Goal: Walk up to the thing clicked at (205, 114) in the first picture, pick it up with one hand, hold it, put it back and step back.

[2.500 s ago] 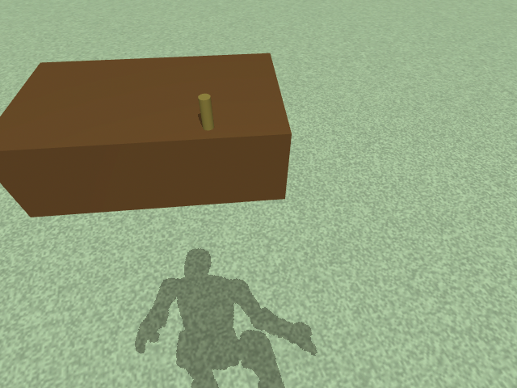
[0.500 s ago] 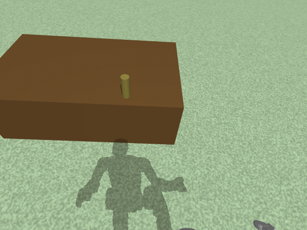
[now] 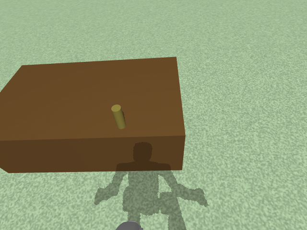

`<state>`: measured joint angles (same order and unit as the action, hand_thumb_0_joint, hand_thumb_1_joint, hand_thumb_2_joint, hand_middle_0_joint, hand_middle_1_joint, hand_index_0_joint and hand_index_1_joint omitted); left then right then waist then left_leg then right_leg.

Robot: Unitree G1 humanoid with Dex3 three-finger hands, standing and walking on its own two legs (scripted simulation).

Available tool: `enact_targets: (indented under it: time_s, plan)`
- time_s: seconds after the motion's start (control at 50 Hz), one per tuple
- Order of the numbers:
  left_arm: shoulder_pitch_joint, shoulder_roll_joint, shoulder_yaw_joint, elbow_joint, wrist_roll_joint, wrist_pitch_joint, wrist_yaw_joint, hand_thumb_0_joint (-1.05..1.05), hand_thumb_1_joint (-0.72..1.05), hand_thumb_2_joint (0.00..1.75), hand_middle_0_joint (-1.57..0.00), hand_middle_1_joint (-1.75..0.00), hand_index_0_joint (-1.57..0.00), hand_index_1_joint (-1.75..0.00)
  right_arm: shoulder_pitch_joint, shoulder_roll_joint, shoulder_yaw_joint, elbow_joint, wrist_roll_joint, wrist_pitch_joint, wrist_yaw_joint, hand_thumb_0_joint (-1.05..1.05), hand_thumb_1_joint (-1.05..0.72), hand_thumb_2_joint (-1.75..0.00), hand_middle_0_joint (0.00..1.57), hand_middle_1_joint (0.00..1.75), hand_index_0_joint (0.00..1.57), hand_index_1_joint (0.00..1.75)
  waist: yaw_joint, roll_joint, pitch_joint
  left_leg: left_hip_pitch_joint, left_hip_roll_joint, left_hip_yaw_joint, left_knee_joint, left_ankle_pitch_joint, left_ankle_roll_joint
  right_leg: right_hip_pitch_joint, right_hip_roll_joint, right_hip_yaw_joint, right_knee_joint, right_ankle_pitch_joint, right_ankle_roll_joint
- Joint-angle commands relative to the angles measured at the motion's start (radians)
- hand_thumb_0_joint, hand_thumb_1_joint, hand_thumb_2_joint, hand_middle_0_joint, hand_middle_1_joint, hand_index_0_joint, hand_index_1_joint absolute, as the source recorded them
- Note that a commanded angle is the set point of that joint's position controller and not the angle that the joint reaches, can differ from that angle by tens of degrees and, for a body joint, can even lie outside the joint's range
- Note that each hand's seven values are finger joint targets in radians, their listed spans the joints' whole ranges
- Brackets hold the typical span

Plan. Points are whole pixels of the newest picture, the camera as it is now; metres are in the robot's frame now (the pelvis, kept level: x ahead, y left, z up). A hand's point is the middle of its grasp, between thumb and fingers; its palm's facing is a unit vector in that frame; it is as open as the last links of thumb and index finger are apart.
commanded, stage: walk up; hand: left
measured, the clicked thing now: (119, 117) +0.71 +0.24 -0.28
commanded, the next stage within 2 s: none
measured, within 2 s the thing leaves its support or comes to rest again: neither
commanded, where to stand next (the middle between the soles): +0.32 +0.03 m, yaw +1 degrees
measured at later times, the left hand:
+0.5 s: hand (62, 213) +0.21 +0.32 -0.15, palm faces -0.05 -0.94 -0.34, open 7.3 cm
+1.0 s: hand (80, 179) +0.32 +0.29 -0.16, palm faces +0.00 -0.93 -0.37, open 7.3 cm
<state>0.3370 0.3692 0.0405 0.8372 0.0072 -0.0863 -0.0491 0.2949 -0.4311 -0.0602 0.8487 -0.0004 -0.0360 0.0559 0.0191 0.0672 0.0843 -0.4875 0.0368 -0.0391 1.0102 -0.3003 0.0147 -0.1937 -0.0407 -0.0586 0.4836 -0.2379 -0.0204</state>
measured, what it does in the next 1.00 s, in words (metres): walks ahead: left foot, then right foot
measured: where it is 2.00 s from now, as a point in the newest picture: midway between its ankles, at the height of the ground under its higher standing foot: outside the picture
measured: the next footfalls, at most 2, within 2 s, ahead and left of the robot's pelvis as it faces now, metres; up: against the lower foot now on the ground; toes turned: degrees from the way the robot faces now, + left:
left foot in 0.20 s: +0.21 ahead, +0.15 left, +0.00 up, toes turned +6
right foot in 0.64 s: +0.32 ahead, -0.10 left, +0.00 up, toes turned +0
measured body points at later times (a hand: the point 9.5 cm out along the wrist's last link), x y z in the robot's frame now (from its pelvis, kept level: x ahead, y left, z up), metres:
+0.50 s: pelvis +0.16 +0.04 +0.00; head +0.18 +0.06 +0.45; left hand +0.21 +0.37 -0.13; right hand +0.22 -0.27 -0.10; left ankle +0.17 +0.14 -0.74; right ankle +0.23 -0.12 -0.69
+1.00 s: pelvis +0.22 +0.03 -0.02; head +0.24 +0.03 +0.43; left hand +0.32 +0.34 -0.13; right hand +0.29 -0.28 -0.14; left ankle +0.25 +0.16 -0.74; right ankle +0.29 -0.10 -0.74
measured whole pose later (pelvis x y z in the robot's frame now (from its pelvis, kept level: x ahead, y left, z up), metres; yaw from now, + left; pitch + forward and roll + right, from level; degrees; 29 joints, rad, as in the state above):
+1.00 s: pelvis +0.22 +0.03 -0.02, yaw +1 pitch -3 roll +2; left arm 0.16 0.38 0.02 0.90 0.01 0.00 -0.01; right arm 0.23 -0.38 -0.03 0.97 -0.02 -0.02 0.00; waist 0.01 -0.02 0.09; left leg -0.29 0.00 0.03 0.64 -0.29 -0.01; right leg -0.36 -0.08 -0.02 0.70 -0.29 0.01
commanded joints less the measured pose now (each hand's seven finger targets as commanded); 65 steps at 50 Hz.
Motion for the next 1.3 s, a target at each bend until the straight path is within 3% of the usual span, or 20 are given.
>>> enact_targets:
  time_s: [0.0, 0.1, 0.16, 0.18, 0.2, 0.22, 0.24, 0.34, 0.46, 0.56, 0.6, 0.62, 0.64, 0.68, 0.76, 0.9, 0.96, 0.98, 1.06, 1.28]
  plan:
    - [0.002, 0.304, 0.096, -0.09, 0.004, -0.024, 0.022, 0.0, 0.9, 0.9, -0.2, -0.3, -0.2, -0.3, -0.012, -0.156, -0.053, -0.073, -0.014, -0.015, 0.008, 0.0, -0.9, -0.9, 0.2, 0.3, 0.2, 0.3, 0.019, -0.221, 0.008, -0.05, 0.047, 0.023, -0.204, 0.044, -0.024, 0.003, -0.219, 0.167, -0.248, -0.045, -0.205]
    - [0.031, 0.316, 0.092, -0.087, 0.002, -0.019, 0.02, 0.0, 0.9, 0.9, -0.2, -0.3, -0.2, -0.3, -0.071, -0.139, -0.054, -0.085, -0.019, -0.04, 0.013, 0.0, -0.9, -0.9, 0.2, 0.3, 0.2, 0.3, 0.032, -0.197, -0.027, 0.104, 0.034, 0.071, -0.395, 0.112, -0.003, -0.002, -0.231, 0.137, -0.144, 0.089, -0.182]
    - [-0.015, 0.293, 0.076, -0.103, 0.003, -0.008, 0.021, 0.0, 0.9, 0.9, -0.2, -0.3, -0.2, -0.3, 0.08, -0.17, -0.074, -0.03, -0.023, -0.051, 0.002, 0.0, -0.9, -0.9, 0.2, 0.3, 0.2, 0.3, -0.068, -0.087, -0.09, 0.392, -0.01, 0.099, -0.476, 0.106, 0.025, -0.13, -0.187, 0.092, 0.064, 0.085, -0.137]
    - [0.014, 0.242, 0.058, -0.106, 0.003, -0.006, 0.022, 0.0, 0.9, 0.9, -0.2, -0.3, -0.2, -0.3, 0.196, -0.228, -0.093, -0.001, -0.031, -0.058, -0.01, 0.0, -0.9, -0.9, 0.2, 0.3, 0.2, 0.3, -0.123, 0.087, -0.16, 0.537, 0.039, -0.012, -0.547, -0.016, 0.06, -0.203, -0.117, 0.038, 0.333, 0.1, -0.101]
    - [0.074, 0.148, 0.034, -0.113, -0.007, -0.001, 0.019, 0.0, 0.9, 0.9, -0.2, -0.3, -0.2, -0.3, 0.201, -0.306, -0.111, -0.024, -0.039, -0.063, -0.021, 0.0, -0.9, -0.9, 0.2, 0.3, 0.2, 0.3, -0.096, 0.326, -0.157, 0.618, 0.263, -0.388, -0.662, -0.159, 0.128, -0.42, 0.02, -0.017, 0.568, -0.236, -0.038]
    - [0.095, 0.227, 0.053, -0.081, -0.005, 0.014, 0.029, 0.0, 0.9, 0.9, -0.2, -0.3, -0.2, -0.3, 0.155, -0.32, -0.11, -0.059, -0.017, -0.064, -0.024, 0.0, -0.9, -0.9, 0.2, 0.3, 0.2, 0.3, -0.084, 0.159, -0.127, 0.55, 0.378, -0.621, -0.776, -0.282, 0.209, -0.475, 0.052, 0.057, 0.65, -0.297, -0.033]
    - [0.067, 0.292, 0.067, -0.067, 0.002, 0.019, 0.037, 0.0, 0.9, 0.9, -0.2, -0.3, -0.2, -0.3, 0.129, -0.322, -0.112, -0.06, 0.003, -0.06, -0.021, 0.0, -0.9, -0.9, 0.2, 0.3, 0.2, 0.3, -0.079, 0.109, -0.079, 0.494, 0.405, -0.63, -0.763, -0.258, 0.265, -0.477, 0.002, 0.106, 0.71, -0.299, -0.043]
    - [0.086, 0.246, 0.062, -0.015, -0.012, 0.029, 0.017, 0.0, 0.9, 0.9, -0.2, -0.3, -0.2, -0.3, 0.056, -0.218, -0.065, -0.074, 0.003, -0.075, -0.034, 0.0, -0.9, -0.9, 0.2, 0.3, 0.2, 0.3, -0.018, 0.069, -0.013, 0.292, 0.213, -0.152, -0.732, 0.218, 0.152, -0.316, -0.038, 0.128, 0.59, -0.091, -0.018]
    - [-0.009, 0.23, 0.06, -0.041, 0.006, 0.028, -0.002, 0.0, 0.9, 0.9, -0.2, -0.3, -0.2, -0.3, 0.049, -0.237, -0.073, -0.104, -0.008, -0.065, -0.03, 0.0, -0.9, -0.9, 0.2, 0.3, 0.2, 0.3, -0.045, 0.086, -0.002, 0.297, 0.218, -0.086, -0.761, 0.068, 0.231, -0.311, -0.07, 0.061, 0.333, -0.039, 0.026]
    - [-0.017, 0.176, 0.048, -0.025, 0.005, 0.008, 0.028, 0.0, 0.9, 0.9, -0.2, -0.3, -0.2, -0.3, 0.033, -0.202, -0.049, -0.1, -0.005, -0.036, -0.04, 0.0, -0.9, -0.9, 0.2, 0.3, 0.2, 0.3, -0.026, 0.059, -0.055, 0.283, 0.182, 0.008, -0.526, 0.621, 0.191, -0.133, 0.006, -0.011, 0.141, 0.059, 0.009]
    - [0.068, 0.195, 0.054, 0.015, 0.006, -0.005, 0.044, 0.0, 0.9, 0.9, -0.2, -0.3, -0.2, -0.3, -0.002, -0.166, -0.035, -0.108, 0.011, -0.022, -0.044, 0.0, -0.9, -0.9, 0.2, 0.3, 0.2, 0.3, 0.026, -0.039, -0.122, 0.261, 0.115, 0.049, -0.344, 0.487, 0.127, 0.043, 0.035, -0.013, -0.03, 0.215, -0.007]
    - [0.092, 0.25, 0.068, 0.019, 0.01, -0.014, 0.051, 0.0, 0.9, 0.9, -0.2, -0.3, -0.2, -0.3, 0.025, -0.113, -0.016, -0.111, 0.021, -0.021, -0.045, 0.0, -0.9, -0.9, 0.2, 0.3, 0.2, 0.3, 0.04, -0.164, -0.183, 0.198, 0.065, 0.077, -0.2, 0.304, 0.079, 0.157, -0.049, 0.081, -0.054, 0.348, -0.038]
    - [0.093, 0.32, 0.087, 0.002, 0.013, -0.016, 0.057, 0.0, 0.9, 0.9, -0.2, -0.3, -0.2, -0.3, 0.062, -0.062, 0.008, -0.122, 0.021, -0.017, -0.045, 0.0, -0.9, -0.9, 0.2, 0.3, 0.2, 0.3, 0.033, -0.33, -0.23, 0.05, -0.02, 0.107, -0.049, -0.053, 0.033, 0.239, -0.273, 0.394, -0.085, 0.417, -0.114]
    - [-0.002, 0.352, 0.081, -0.022, 0.0, 0.002, 0.059, 0.0, 0.9, 0.9, -0.2, -0.3, -0.2, -0.3, 0.075, -0.161, -0.025, -0.071, 0.003, 0.011, -0.066, 0.0, -0.9, -0.9, 0.2, 0.3, 0.2, 0.3, 0.016, -0.266, -0.129, 0.019, -0.018, 0.021, 0.018, -0.334, 0.026, 0.088, -0.381, 0.55, -0.121, 0.22, -0.269]
    - [-0.081, 0.274, 0.048, -0.028, 0.007, 0.013, 0.066, 0.0, 0.9, 0.9, -0.2, -0.3, -0.2, -0.3, 0.056, -0.152, -0.023, -0.006, 0.013, 0.017, -0.058, 0.0, -0.9, -0.9, 0.2, 0.3, 0.2, 0.3, -0.012, -0.246, -0.097, 0.06, 0.0, 0.004, -0.079, -0.212, 0.004, -0.014, -0.221, 0.276, -0.099, 0.187, -0.182]
    - [-0.211, 0.249, 0.037, -0.022, -0.002, 0.057, 0.056, 0.0, 0.9, 0.9, -0.2, -0.3, -0.2, -0.3, 0.058, -0.131, -0.025, 0.088, -0.01, 0.004, -0.063, 0.0, -0.9, -0.9, 0.2, 0.3, 0.2, 0.3, -0.045, -0.224, -0.113, 0.337, -0.034, 0.084, -0.465, 0.071, -0.006, -0.218, -0.175, 0.172, 0.016, -0.024, -0.12]
    - [-0.177, 0.165, 0.011, 0.009, -0.019, 0.077, 0.049, 0.0, 0.9, 0.9, -0.2, -0.3, -0.2, -0.3, -0.109, -0.227, -0.029, 0.049, -0.021, -0.015, -0.066, 0.0, -0.9, -0.9, 0.2, 0.3, 0.2, 0.3, 0.012, 0.035, -0.059, 0.181, 0.229, -0.336, -0.724, -0.179, 0.094, -0.232, -0.021, 0.079, 0.14, -0.22, -0.007]
    - [-0.179, 0.222, 0.032, 0.051, -0.013, 0.08, 0.053, 0.0, 0.9, 0.9, -0.2, -0.3, -0.2, -0.3, -0.166, -0.252, -0.029, 0.052, -0.012, -0.012, -0.061, 0.0, -0.9, -0.9, 0.2, 0.3, 0.2, 0.3, 0.013, 0.046, -0.017, 0.01, 0.257, -0.323, -0.738, -0.267, 0.145, -0.073, -0.014, 0.071, 0.211, -0.238, -0.008]
    - [-0.171, 0.212, 0.028, 0.112, -0.01, 0.06, 0.043, 0.0, 0.9, 0.9, -0.2, -0.3, -0.2, -0.3, -0.197, -0.16, 0.008, 0.091, -0.011, -0.012, -0.057, 0.0, -0.9, -0.9, 0.2, 0.3, 0.2, 0.3, 0.03, 0.051, -0.025, 0.064, 0.11, -0.12, -0.644, -0.074, 0.038, 0.007, -0.041, 0.102, 0.012, -0.008, -0.021]
    - [-0.26, 0.211, 0.002, 0.209, -0.014, 0.049, 0.041, 0.0, 0.9, 0.9, -0.2, -0.3, -0.2, -0.3, -0.213, -0.156, 0.023, 0.179, 0.004, -0.012, -0.059, 0.0, -0.9, -0.9, 0.2, 0.3, 0.2, 0.3, -0.006, -0.039, -0.136, 0.287, 0.095, -0.074, -0.65, 0.179, 0.021, 0.047, -0.087, 0.117, -0.107, 0.158, -0.007]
